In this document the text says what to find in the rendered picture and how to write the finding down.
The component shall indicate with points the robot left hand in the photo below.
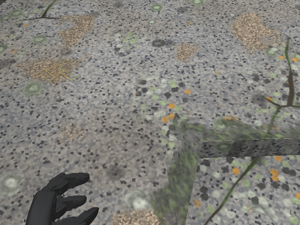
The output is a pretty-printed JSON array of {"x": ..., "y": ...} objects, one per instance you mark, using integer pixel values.
[{"x": 48, "y": 204}]

